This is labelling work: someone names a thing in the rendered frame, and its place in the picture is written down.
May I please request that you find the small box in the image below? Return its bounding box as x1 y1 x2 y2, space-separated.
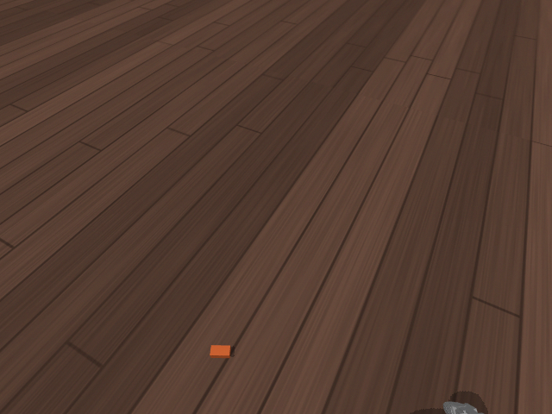
210 345 231 358

